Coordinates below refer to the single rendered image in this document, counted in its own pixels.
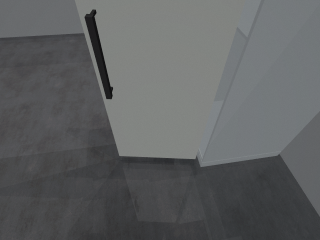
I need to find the fridge door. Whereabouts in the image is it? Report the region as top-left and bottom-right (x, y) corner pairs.
(75, 0), (246, 159)

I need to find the handle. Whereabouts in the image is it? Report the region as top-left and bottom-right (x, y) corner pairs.
(84, 9), (113, 99)

